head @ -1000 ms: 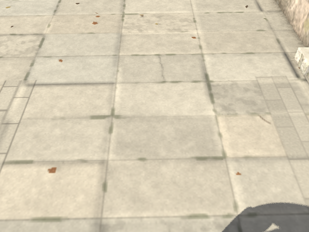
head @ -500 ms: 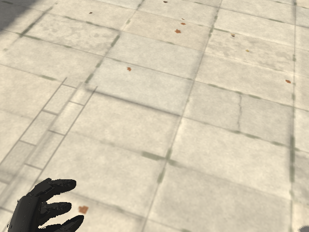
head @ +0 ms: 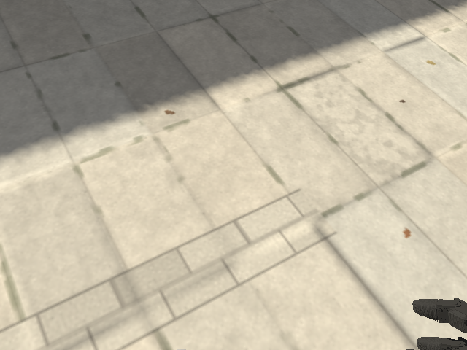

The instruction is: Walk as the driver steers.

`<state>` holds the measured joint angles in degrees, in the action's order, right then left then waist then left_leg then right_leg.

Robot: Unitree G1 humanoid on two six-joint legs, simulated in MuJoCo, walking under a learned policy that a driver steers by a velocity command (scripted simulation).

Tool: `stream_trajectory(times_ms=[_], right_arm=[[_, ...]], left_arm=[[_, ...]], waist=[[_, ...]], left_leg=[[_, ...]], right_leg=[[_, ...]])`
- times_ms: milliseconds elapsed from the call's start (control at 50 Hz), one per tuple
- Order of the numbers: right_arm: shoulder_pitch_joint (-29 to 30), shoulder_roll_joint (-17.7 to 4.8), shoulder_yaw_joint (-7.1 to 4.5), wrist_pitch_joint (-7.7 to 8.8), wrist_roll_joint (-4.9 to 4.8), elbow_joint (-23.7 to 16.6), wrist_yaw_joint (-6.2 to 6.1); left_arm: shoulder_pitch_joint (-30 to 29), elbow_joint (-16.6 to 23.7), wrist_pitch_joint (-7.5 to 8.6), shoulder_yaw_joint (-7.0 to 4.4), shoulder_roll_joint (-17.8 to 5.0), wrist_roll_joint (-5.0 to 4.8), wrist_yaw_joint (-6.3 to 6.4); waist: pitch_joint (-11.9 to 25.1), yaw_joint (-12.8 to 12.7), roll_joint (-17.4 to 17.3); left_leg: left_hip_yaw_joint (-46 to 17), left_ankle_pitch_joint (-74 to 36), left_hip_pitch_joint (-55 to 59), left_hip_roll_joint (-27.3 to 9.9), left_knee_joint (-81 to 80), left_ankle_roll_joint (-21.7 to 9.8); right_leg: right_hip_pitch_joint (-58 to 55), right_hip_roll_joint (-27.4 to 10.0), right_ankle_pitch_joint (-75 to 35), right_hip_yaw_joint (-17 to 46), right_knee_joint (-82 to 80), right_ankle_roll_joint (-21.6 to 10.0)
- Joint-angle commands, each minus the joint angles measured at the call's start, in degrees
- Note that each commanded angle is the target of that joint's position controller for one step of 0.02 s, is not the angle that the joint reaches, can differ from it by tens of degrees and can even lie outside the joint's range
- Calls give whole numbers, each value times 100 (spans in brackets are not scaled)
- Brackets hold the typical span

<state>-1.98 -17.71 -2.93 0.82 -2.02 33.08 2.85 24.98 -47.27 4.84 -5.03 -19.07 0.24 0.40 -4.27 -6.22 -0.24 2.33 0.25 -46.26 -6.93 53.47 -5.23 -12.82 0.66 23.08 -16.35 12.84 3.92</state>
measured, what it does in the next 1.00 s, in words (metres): walks ahead, turning left: left foot, then right foot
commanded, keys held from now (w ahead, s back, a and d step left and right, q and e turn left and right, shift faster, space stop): w+q+shift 0.86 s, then w+shift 0.14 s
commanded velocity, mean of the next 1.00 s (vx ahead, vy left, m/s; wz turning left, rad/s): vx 1.00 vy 0.00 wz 0.96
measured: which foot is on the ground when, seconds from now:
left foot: up 0.00-0.08, down 0.10-0.52, up 0.54-1.00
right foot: down 0.00-0.10, up 0.12-0.52, down 0.54-1.00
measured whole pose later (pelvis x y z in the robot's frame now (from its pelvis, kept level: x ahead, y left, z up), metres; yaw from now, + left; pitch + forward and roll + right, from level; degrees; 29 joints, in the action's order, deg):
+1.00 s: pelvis +0.80 +0.30 -0.02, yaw +56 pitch +0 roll -3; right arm -0.4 -15.7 -1.8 1.8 -2.1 32.8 3.5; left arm 25.8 -49.1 4.0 -3.4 -17.2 -0.3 0.1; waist -4.1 -4.0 0.7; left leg 4.5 5.3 -36.2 -0.7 42.2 -9.8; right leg -17.6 -2.4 26.8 -16.1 19.4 4.3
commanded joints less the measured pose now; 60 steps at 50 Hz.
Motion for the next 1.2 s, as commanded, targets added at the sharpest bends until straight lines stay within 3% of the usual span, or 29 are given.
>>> stream_trajectory(times_ms=[20,80,100,120,140,160,200,260,340,460,500,520,540,560,580,620,640,720,900,940,980,1000,1020,1040,1060,1080,1100,1140,1200], right_arm=[[93,-443,-145,98,-49,-325,101],[-2562,-1329,-637,-50,-128,327,24],[-3304,-1491,-735,-114,-176,691,-84],[-2569,-1826,-658,-31,-57,434,-75],[-2450,-1441,-553,155,60,149,-29],[-2494,-1154,-497,306,106,209,-17],[-1865,-876,-388,486,143,272,12],[-1428,-600,-286,489,88,257,-150],[-1811,-480,-243,398,38,537,-386],[-2195,-523,-333,328,-91,911,-452],[-2141,-590,-394,246,-23,955,-467],[-1901,-636,-377,214,131,872,-400],[-1697,-260,-220,214,329,678,-324],[-3056,490,22,267,-118,417,-275],[-2684,-104,20,215,-301,561,-352],[-1347,-614,-108,182,-18,401,-354],[-1000,-530,-116,206,89,259,-321],[-940,-35,-51,-18,-118,69,-249],[355,-80,50,139,26,-366,74],[374,-308,-59,190,5,-427,96],[-926,-821,-342,127,-35,-169,45],[-2451,-1152,-563,43,-30,290,-40],[-3111,-1450,-618,-20,-52,698,-142],[-2607,-1724,-548,127,59,490,-109],[-2627,-1106,-451,242,113,480,-65],[-2505,-1009,-402,352,158,577,-59],[-2075,-862,-339,455,159,602,-43],[-1425,-315,-151,536,315,575,-39],[-1503,-143,-87,576,181,752,-118]], left_arm=[[-685,531,40,-203,-1200,-30,16],[-1179,773,-124,-279,-1458,-129,45],[-1280,771,-41,-121,-913,-129,58],[-633,1176,207,194,108,-51,0],[-962,1488,490,223,-338,-204,-23],[-1693,1631,599,158,-625,-340,-9],[-1747,1481,559,185,-420,-151,48],[-1503,1376,312,116,-469,17,-14],[-2931,1879,280,265,66,126,-63],[-3492,2211,381,39,-289,-244,-135],[-2765,2096,414,-151,-612,-287,-96],[-1579,1916,377,-274,-776,-330,-30],[-24,1701,277,-273,-910,-309,64],[105,1460,306,-299,-1389,-1,-90],[-214,1629,284,-215,-754,22,-149],[-657,1499,134,-110,-361,43,-52],[-733,1340,100,-111,-376,102,-42],[-994,873,185,18,66,-87,-101],[-604,475,136,-106,-792,-24,-33],[-298,342,81,-144,-1124,-49,-21],[-465,347,-16,-165,-1395,-67,1],[-861,410,-43,-123,-1360,-97,33],[-718,476,2,67,-715,-29,68],[194,791,243,337,34,-170,-27],[-531,782,429,218,-626,-356,-38],[-1090,989,479,220,-575,-499,-19],[-1346,990,480,271,-423,-402,28],[-969,791,297,259,-278,-246,-26],[-1120,773,72,297,-110,-114,-98]], waist=[[-274,710,299],[1106,2175,748],[961,2318,-238],[1207,1027,-2162],[2175,1246,-1457],[1369,1304,-550],[462,653,593],[58,284,182],[-319,854,26],[-121,1152,-507],[343,713,-645],[1145,2,-705],[2319,-629,-485],[3504,345,2993],[2867,124,2592],[1221,-45,510],[726,62,194],[111,508,537],[-698,397,-124],[-356,615,297],[487,1515,875],[1094,2357,750],[1262,2158,-419],[2450,1033,-1915],[2391,1522,-860],[1316,1396,-463],[712,1084,317],[372,482,37],[-41,392,28]], left_leg=[[732,-107,1547,625,-608,-249],[668,783,4814,1152,-894,-730],[-186,600,6247,874,-1492,-999],[-3125,1493,7084,6,-2163,-1892],[-5288,3635,7287,-709,-3545,-2298],[-5388,3886,6536,-734,-4112,-1912],[-4341,2918,4664,-332,-4087,-1512],[-3228,1935,3373,263,-4186,-1450],[-2226,815,2402,896,-4076,-1085],[-2898,1134,3280,611,-3458,-676],[-2940,-529,3912,535,-2528,-506],[-2716,-1407,3816,699,-1293,-297],[-2429,-408,2581,836,710,-121],[-1949,3345,703,1526,2807,98],[-1571,2700,26,807,3250,118],[-1025,2020,42,467,3040,167],[-981,1893,212,259,2712,142],[-936,1916,263,-329,2210,47],[125,-261,712,122,-442,-78],[582,148,1556,762,-744,-306],[623,965,3114,1177,-850,-623],[421,448,5049,1155,-1604,-857],[-936,604,6730,435,-1522,-952],[-4518,2783,7770,-834,-2785,-1990],[-5010,3593,7328,-923,-3696,-1762],[-4551,3351,6398,-920,-3986,-1577],[-3929,2772,5378,-747,-4029,-1384],[-2759,2077,4099,-253,-4073,-1146],[-1903,1261,3282,11,-4404,-1044]], right_leg=[[1007,-1396,-6495,98,-93,-727],[1702,-1474,-8563,222,3423,-742],[3318,-704,-3678,327,5803,-443],[5444,315,1053,1170,7925,-280],[6127,239,699,2430,7995,-498],[6297,9,218,2466,7446,-645],[5459,-426,-414,2535,6309,-604],[4788,-623,-685,2491,5236,-217],[4225,-238,-2443,1946,3006,97],[3427,-4,-2980,2287,1422,52],[2765,53,-2363,2172,1467,-120],[1495,-87,-2131,2066,1733,-265],[-746,-942,-1092,2815,2642,-434],[-2426,-2609,1518,6647,957,-1503],[-1919,-2526,3289,7226,345,-1385],[-155,-1971,1250,5114,291,-1076],[584,-1796,223,4401,272,-1083],[1585,-1617,-1015,2862,-98,-1080],[1580,-1392,-3942,439,-741,-850],[1090,-1504,-6873,342,-237,-880],[914,-1722,-8939,385,1552,-963],[1713,-1565,-8667,352,3176,-861],[3462,-810,-2713,514,5640,-640],[5196,73,801,1572,7393,-568],[5525,-149,308,2341,7416,-721],[5838,-299,56,2254,7170,-770],[5659,-595,-310,2272,6673,-786],[4968,-965,-859,2303,6118,-718],[5005,-1198,-1199,2063,5425,-429]])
